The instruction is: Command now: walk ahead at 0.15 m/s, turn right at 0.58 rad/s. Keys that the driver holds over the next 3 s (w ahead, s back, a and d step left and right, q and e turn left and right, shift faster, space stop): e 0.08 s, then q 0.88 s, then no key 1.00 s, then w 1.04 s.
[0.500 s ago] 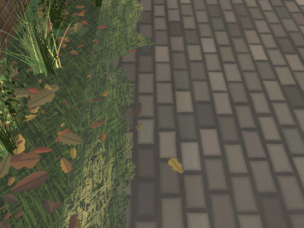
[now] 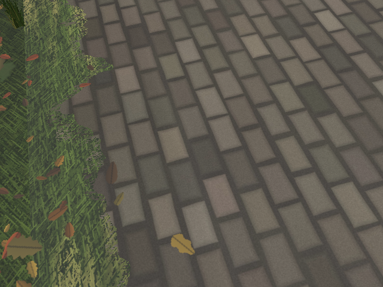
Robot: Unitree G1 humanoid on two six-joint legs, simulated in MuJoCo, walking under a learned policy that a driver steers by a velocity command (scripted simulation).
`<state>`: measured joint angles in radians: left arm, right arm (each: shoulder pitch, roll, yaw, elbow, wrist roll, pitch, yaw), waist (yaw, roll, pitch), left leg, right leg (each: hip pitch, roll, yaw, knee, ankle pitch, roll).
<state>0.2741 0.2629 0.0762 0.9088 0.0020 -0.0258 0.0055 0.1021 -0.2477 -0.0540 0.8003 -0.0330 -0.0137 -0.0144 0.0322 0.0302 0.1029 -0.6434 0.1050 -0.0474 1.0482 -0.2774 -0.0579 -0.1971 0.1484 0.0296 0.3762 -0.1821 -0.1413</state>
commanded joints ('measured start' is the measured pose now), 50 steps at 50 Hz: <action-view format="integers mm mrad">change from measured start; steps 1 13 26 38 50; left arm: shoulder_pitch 55 19 -71 -91 18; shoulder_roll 148 108 77 255 173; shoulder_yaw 29 -14 -22 14 1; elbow -63 -60 -107 -165 -166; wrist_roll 0 11 14 41 26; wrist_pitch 2 10 71 33 23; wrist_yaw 10 34 29 57 31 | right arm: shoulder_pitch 68 148 133 74 25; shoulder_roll -80 -79 -179 -170 -119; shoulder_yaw -14 9 -40 -62 -32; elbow -44 -1 -22 -69 -92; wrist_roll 4 15 21 9 25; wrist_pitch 17 -7 42 59 93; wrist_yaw -2 -10 10 13 62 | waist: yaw -17 -61 -39 -36 20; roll -91 -82 101 -181 -190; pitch -169 -128 -149 -64 -122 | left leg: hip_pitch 23 434 448 62 139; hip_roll -34 -103 35 -236 -144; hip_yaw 41 55 -335 -66 39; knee -43 -632 -804 -184 -171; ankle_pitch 65 188 88 -242 -197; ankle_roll -10 121 276 44 6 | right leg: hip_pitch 113 124 -217 -31 220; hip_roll -248 -268 -87 -535 -408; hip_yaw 180 175 14 473 66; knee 0 162 505 -250 -11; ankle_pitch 850 791 -280 -264 485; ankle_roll -64 8 179 -95 -74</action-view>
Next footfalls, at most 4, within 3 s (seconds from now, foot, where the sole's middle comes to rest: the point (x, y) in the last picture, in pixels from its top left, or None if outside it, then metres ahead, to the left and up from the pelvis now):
0.28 left None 0.20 0.13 -0.78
0.72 right None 0.14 -0.07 -0.78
1.16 left None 0.05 0.13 -0.78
1.48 right None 0.14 -0.07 -0.78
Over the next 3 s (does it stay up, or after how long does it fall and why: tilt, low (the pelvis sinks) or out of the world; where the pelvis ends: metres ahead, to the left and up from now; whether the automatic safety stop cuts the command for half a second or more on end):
stays up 0.45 0.19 0.00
